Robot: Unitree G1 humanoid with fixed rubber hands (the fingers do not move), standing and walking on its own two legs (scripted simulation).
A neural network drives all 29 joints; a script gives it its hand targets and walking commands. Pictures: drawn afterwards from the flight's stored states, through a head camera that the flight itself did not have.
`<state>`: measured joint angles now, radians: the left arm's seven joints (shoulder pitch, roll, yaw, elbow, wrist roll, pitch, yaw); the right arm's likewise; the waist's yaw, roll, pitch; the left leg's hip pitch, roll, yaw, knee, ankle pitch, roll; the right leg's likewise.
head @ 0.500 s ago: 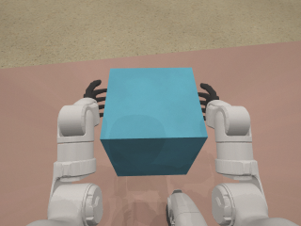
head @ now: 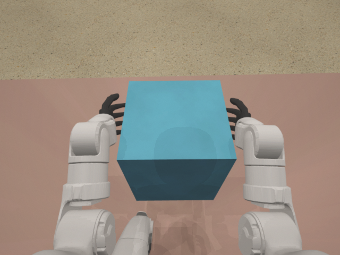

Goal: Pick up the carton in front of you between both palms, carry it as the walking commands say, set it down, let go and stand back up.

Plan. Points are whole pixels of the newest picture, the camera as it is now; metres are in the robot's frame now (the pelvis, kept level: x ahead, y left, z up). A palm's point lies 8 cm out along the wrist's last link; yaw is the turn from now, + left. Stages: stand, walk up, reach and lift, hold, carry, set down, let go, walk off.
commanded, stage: carry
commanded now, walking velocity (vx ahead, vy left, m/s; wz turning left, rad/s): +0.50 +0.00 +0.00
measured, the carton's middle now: (174, 145) +0.35 +0.02 +0.01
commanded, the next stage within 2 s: none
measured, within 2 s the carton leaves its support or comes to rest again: neither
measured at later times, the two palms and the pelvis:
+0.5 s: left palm (138, 53) +0.67 +0.16 +0.04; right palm (231, 63) +0.64 -0.13 +0.04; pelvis +0.29 +0.04 -0.05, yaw -2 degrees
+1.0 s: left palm (149, 26) +0.93 +0.16 -0.02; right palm (220, 27) +0.95 -0.13 -0.03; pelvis +0.59 -0.01 -0.10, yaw +0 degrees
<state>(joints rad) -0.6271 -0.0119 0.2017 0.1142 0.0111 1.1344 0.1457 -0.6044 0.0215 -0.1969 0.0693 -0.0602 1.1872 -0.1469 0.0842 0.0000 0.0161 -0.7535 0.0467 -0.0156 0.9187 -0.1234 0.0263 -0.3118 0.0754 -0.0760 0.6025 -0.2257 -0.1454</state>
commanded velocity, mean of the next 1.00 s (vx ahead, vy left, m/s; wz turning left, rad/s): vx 0.50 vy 0.00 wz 0.00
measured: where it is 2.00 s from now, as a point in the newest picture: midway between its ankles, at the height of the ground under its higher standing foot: (178, 116)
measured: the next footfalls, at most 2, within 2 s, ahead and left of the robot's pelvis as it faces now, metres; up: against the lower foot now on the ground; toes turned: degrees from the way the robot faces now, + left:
left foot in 0.18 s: +0.29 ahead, +0.08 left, -0.05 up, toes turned +0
right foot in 0.72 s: +0.60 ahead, -0.05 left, -0.10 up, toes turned -2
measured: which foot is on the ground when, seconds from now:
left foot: up 0.00-0.16, down 0.18-0.72, up 0.74-1.00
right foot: down 0.00-0.20, up 0.22-0.70, down 0.72-1.00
